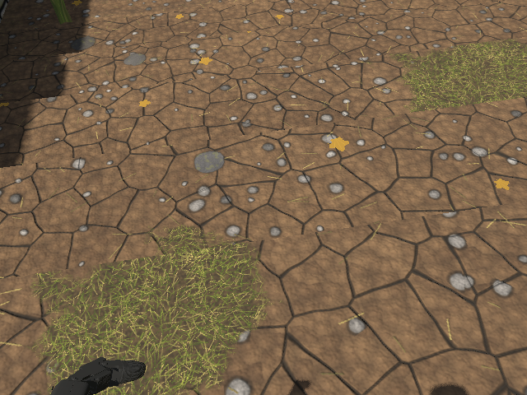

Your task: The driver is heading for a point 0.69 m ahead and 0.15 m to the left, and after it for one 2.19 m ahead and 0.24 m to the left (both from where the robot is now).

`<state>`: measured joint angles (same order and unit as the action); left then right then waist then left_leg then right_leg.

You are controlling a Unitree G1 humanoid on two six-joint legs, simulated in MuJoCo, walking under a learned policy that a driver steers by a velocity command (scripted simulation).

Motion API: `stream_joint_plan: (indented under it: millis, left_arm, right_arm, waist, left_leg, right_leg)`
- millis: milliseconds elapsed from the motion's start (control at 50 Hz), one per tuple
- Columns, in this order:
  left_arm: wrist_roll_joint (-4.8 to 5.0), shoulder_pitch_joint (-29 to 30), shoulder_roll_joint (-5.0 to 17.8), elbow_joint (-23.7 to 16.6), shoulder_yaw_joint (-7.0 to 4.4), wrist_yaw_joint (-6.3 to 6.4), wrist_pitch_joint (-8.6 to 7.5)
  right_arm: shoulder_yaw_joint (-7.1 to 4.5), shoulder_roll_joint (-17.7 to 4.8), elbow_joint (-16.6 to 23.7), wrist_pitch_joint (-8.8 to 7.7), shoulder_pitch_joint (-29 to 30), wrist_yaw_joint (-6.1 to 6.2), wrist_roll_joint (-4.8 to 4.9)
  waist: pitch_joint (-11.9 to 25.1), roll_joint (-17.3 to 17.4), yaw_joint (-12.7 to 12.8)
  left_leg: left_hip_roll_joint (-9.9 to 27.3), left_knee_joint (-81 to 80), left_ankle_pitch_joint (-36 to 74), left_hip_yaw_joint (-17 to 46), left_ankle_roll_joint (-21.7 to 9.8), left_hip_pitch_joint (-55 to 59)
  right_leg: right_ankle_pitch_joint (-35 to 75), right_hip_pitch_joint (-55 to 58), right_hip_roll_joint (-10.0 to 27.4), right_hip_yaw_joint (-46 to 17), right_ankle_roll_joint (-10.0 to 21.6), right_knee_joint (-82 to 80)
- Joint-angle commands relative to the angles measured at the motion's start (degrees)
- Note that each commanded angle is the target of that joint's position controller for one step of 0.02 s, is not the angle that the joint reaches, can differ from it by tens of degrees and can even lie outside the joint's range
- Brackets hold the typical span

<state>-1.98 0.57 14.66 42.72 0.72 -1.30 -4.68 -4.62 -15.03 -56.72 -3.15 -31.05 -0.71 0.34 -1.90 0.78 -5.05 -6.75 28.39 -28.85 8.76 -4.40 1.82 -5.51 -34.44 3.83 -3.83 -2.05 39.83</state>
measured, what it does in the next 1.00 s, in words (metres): goes down, turning left: right foot, then left foot 0.18 m lower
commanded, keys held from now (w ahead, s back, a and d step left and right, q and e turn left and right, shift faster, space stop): w+q+shift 0.26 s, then q+shift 0.30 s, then e+shift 0.44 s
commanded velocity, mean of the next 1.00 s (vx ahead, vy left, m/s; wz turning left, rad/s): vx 0.49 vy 0.00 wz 0.48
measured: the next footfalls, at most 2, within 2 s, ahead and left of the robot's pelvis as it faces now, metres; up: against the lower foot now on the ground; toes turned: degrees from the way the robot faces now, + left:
right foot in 0.02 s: +0.21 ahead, -0.15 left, +0.00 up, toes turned +3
left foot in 0.54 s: +0.59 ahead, +0.14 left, -0.19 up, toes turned +35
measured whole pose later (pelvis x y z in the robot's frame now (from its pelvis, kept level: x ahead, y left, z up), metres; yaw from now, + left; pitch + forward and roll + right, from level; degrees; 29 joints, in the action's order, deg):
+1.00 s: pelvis +0.62 +0.10 -0.18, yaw +24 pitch +0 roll +2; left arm -0.7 -13.7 14.3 45.0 -3.6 -0.2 3.0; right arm -2.7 -14.0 -45.1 2.2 -5.1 1.7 -1.8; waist -4.6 0.1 1.4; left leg -5.3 67.0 -27.1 -0.8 -0.9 -28.9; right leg -10.3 -24.5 -2.9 -2.5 4.0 35.2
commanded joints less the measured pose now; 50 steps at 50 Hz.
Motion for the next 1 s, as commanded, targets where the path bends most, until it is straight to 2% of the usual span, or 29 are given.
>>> stream_joint_plan:
  millis: [20, 40, 60, 80, 120, 200, 280, 320, 360, 420, 480, 500, 520, 540, 560, 580, 600, 620, 640, 680, 720, 760, 820, 860, 880, 900, 920, 960, 1000]
  left_arm:
    - [-0.73, -30.6, 11.6, 6.5, -4.91, 1.28, 0.43]
    - [-1.04, -36.8, 16.1, 6.3, -5.58, 2.00, -0.28]
    - [-0.40, -27.9, 17.5, 3.8, -5.72, 2.30, 0.00]
    - [0.16, -19.3, 12.5, 2.1, -5.20, 2.29, 0.45]
    - [-0.58, -15.3, 7.8, 1.7, -4.62, 1.26, 0.45]
    - [1.51, -19.2, 7.2, 4.9, -4.70, 0.26, -2.32]
    - [0.30, -26.3, 10.0, 8.3, -5.74, 1.73, -2.74]
    - [-0.14, -27.4, 4.5, 10.1, -3.88, 2.32, -3.69]
    - [-0.20, -29.6, 4.6, 11.2, -3.54, 2.90, -4.71]
    - [0.61, -25.3, 5.1, 9.9, -3.47, 3.62, -3.81]
    - [1.45, -25.0, 8.6, 9.3, -4.16, 3.59, -0.77]
    - [2.18, -23.5, 8.1, 9.3, -4.56, 3.60, -0.06]
    - [3.12, -18.4, 8.6, 9.8, -5.79, 3.64, 1.56]
    - [1.65, -16.5, 7.1, 8.1, -5.90, 4.34, 2.37]
    - [-0.05, -28.7, 4.6, 4.7, -4.65, 4.25, 2.11]
    - [-0.05, -31.0, 4.0, 3.2, -3.39, 4.40, 1.87]
    - [-1.98, -26.8, 6.6, 2.8, -3.51, 4.48, 1.77]
    - [-1.74, -27.2, 4.9, 3.3, -3.08, 4.11, 2.76]
    - [-1.94, -30.2, 5.1, 5.8, -3.33, 4.03, 3.87]
    - [0.08, -28.4, 4.9, 6.9, -3.46, 4.21, 5.30]
    - [2.40, -23.8, 1.3, 5.7, -2.35, 3.65, 5.23]
    - [2.42, -21.7, 2.6, 4.7, -3.08, 2.66, 4.54]
    - [1.26, -16.8, 3.5, 2.3, -3.93, 1.05, 4.03]
    - [1.05, -20.2, 2.9, 2.1, -4.30, 0.33, 4.59]
    - [1.35, -23.4, 7.4, 1.7, -5.75, 0.39, 4.78]
    - [1.50, -22.8, 10.9, 1.2, -6.87, 0.60, 6.01]
    - [1.80, -20.5, 11.2, 0.1, -6.88, 0.83, 6.44]
    - [1.14, -14.3, 8.1, -1.2, -6.26, 1.39, 7.54]
    - [1.02, -11.6, 7.5, -2.7, -6.50, 1.33, 7.76]
  right_arm:
    - [-2.77, -14.0, 8.2, -0.97, 12.8, 0.19, -0.33]
    - [-0.77, -4.4, 9.7, -1.05, 11.0, 0.24, -1.63]
    - [-0.01, -2.3, 13.4, -1.12, 4.7, 0.39, 1.18]
    - [-0.21, -5.1, 11.2, 0.11, 6.3, 0.55, 0.00]
    - [-0.75, -6.0, 10.8, 1.96, 10.8, -0.50, -1.20]
    - [-0.60, -4.1, 13.4, 5.15, 16.1, -1.91, -1.73]
    - [-0.80, -5.8, 15.2, 5.20, 23.7, -3.42, -3.49]
    - [-0.91, -5.3, 16.0, 3.43, 28.8, -3.44, -2.71]
    - [0.04, -3.0, 18.6, 2.69, 36.1, -4.60, -3.31]
    - [0.91, -1.5, 14.0, 2.71, 29.4, -4.94, -1.61]
    - [-0.84, -6.6, 5.3, 4.31, 7.9, -1.38, -2.66]
    - [-1.99, -9.4, 1.9, 4.70, -1.6, 0.16, -3.59]
    - [-3.08, -11.3, 0.6, 4.42, -4.6, 1.82, -3.78]
    - [-4.27, -18.4, 0.3, 4.21, -5.3, 1.97, -3.68]
    - [-2.89, -19.7, 1.7, 3.02, -4.2, 1.06, -2.65]
    - [-2.95, -17.2, 4.7, 3.06, 0.2, 0.92, -2.05]
    - [-1.56, -13.1, 7.2, 2.46, 5.1, 0.85, 0.00]
    - [-1.50, -13.1, 9.5, 2.10, 15.0, 2.27, -0.12]
    - [0.03, -9.1, 10.2, 1.23, 21.2, 2.86, -0.89]
    - [2.48, -3.2, 7.2, -1.05, 16.0, 1.96, -1.69]
    - [3.07, -2.6, 4.4, -2.65, 14.5, 1.40, -1.15]
    - [2.19, -5.1, 4.6, -2.02, 15.0, 1.20, -0.59]
    - [1.45, -5.6, 5.8, 1.23, 15.1, 2.54, -0.56]
    - [0.29, -7.7, 7.6, 2.95, 18.0, 3.53, -0.84]
    - [-0.64, -8.6, 9.6, 3.65, 17.8, 3.58, -0.92]
    - [-0.04, -5.3, 12.9, 4.87, 19.2, 2.86, -1.07]
    - [1.17, -1.7, 13.4, 5.50, 17.7, 2.38, -2.57]
    - [1.05, -2.4, 14.0, 5.29, 20.1, 2.33, -1.98]
    - [1.24, -2.4, 14.4, 5.75, 21.0, 2.46, -2.78]
  waist:
    - [6.8, -4.3, 21.3]
    - [12.3, -16.7, 20.1]
    - [13.2, -28.7, 10.8]
    - [4.5, -15.5, 7.7]
    - [-2.6, -4.3, 7.3]
    - [-3.2, -6.2, 4.7]
    - [-1.2, -3.6, 7.4]
    - [-4.7, -2.1, 7.1]
    - [-7.1, -0.5, 8.0]
    - [-4.7, -1.5, 3.8]
    - [6.4, -3.1, -4.4]
    - [7.1, 0.0, -8.3]
    - [-0.1, 5.8, -13.5]
    - [-4.2, 7.7, -12.5]
    - [0.2, 4.6, -0.5]
    - [8.4, 3.2, 0.5]
    - [9.3, -5.6, 1.7]
    - [10.9, -3.7, 6.8]
    - [10.4, -8.2, 11.0]
    - [8.2, -11.0, 9.9]
    - [8.9, -3.4, 8.5]
    - [11.1, 2.0, 7.5]
    - [7.6, 0.3, 5.8]
    - [5.1, -0.7, 8.8]
    - [6.4, -9.5, 10.2]
    - [8.2, -20.1, 9.6]
    - [9.0, -12.4, 6.6]
    - [2.2, -3.2, 3.8]
    - [3.1, -4.9, 3.1]
  left_leg:
    - [5.1, 20.4, 43.8, 4.3, -4.2, -30.3]
    - [0.5, 46.2, 4.7, 1.7, -3.8, -36.1]
    - [-0.8, 55.3, 0.1, -0.5, -3.5, -44.7]
    - [4.1, 55.3, 8.4, -0.9, -3.2, -46.4]
    - [9.0, 48.4, 13.7, -2.1, -2.1, -40.9]
    - [14.1, 39.4, 18.7, -1.7, -0.8, -41.4]
    - [12.4, 38.4, 27.6, -9.3, -2.6, -49.1]
    - [11.1, 26.6, 37.6, -8.6, -3.6, -53.6]
    - [8.9, 15.8, 55.3, -15.7, -2.8, -44.0]
    - [6.4, 6.9, 69.2, -19.5, -2.3, -23.2]
    - [4.2, 4.9, 70.2, -20.5, -2.0, 0.2]
    - [6.2, -1.9, 72.6, -16.5, -3.5, 9.0]
    - [10.6, -16.7, 75.4, -9.3, -8.1, 11.3]
    - [11.8, -7.8, 87.8, -9.9, -7.8, 14.4]
    - [19.7, 11.2, 113.8, -2.1, -7.4, 26.6]
    - [27.0, 9.8, 110.5, 11.4, -14.5, 29.3]
    - [26.0, 2.2, 87.8, 13.1, -14.4, 18.7]
    - [29.5, -3.3, 70.2, 17.6, -19.6, 7.5]
    - [30.2, -6.4, 67.3, 17.0, -20.4, -5.3]
    - [26.3, -5.7, 78.9, 8.5, -16.0, -19.8]
    - [20.5, -5.9, 78.9, -2.1, -7.7, -22.2]
    - [17.9, -2.9, 76.3, -6.6, -4.8, -16.0]
    - [17.8, 2.4, 64.6, -9.9, -4.0, -11.7]
    - [16.2, 12.6, 59.5, -13.1, -2.4, -15.4]
    - [8.5, 29.8, 43.7, -18.2, 1.0, -20.9]
    - [-3.3, 45.3, -8.1, -16.5, 3.4, -34.6]
    - [0.5, 47.8, -8.6, -5.7, 3.5, -36.0]
    - [3.0, 43.9, 0.4, -5.4, 4.2, -37.8]
    - [3.7, 37.5, 5.6, -6.7, 5.3, -35.2]
  right_leg:
    - [-12.4, 47.0, -3.6, 3.2, 0.6, -0.9]
    - [-36.7, 51.6, 11.7, -16.8, 1.9, -7.9]
    - [-38.2, 47.4, 21.6, -49.7, 3.4, -27.5]
    - [-42.0, 38.4, 20.3, -45.7, 6.0, -27.2]
    - [-27.4, 26.0, 15.6, -23.9, 8.2, -22.9]
    - [-1.8, 25.0, 13.8, -6.8, 8.8, -23.6]
    - [20.8, 38.3, 13.8, 6.3, 9.7, -18.3]
    - [10.5, 40.3, 9.4, 11.4, 4.0, -17.5]
    - [4.0, 32.1, 7.2, 17.2, 3.2, -15.4]
    - [1.0, 21.7, 5.8, 22.9, 1.8, -5.9]
    - [13.7, 22.3, 8.0, 21.0, 1.3, 29.1]
    - [-0.4, 17.8, 6.1, 19.2, 0.5, 45.3]
    - [-36.3, 9.3, -1.1, 20.2, -0.5, 68.1]
    - [-50.0, -1.8, -6.0, 16.1, 1.0, 81.1]
    - [-45.8, -18.4, -1.8, 9.0, 2.4, 72.7]
    - [-36.0, -22.3, 0.6, 4.2, 1.2, 68.1]
    - [-22.5, -18.4, 1.8, 1.8, 2.0, 59.8]
    - [-16.9, -13.5, 2.2, 1.2, 0.2, 51.7]
    - [-15.5, -4.2, 4.1, -0.3, -2.2, 43.3]
    - [-11.7, 10.9, 4.8, -1.9, -1.8, 27.9]
    - [-2.3, 20.0, 3.7, -0.5, 1.7, 11.6]
    - [0.2, 19.8, 0.3, 3.4, 4.7, 10.6]
    - [-4.9, 15.1, -1.0, 5.2, 8.1, 6.4]
    - [-0.9, 19.8, -1.4, 3.0, 12.5, -1.0]
    - [27.9, 24.0, 5.7, -9.2, 18.7, -6.4]
    - [44.0, 28.8, 16.0, -29.3, 27.2, -15.8]
    - [28.6, 25.5, 16.1, -32.8, 26.3, -19.0]
    - [7.6, 17.4, 9.9, -24.1, 20.9, -20.5]
    - [2.2, 15.9, 4.0, -19.1, 16.9, -20.8]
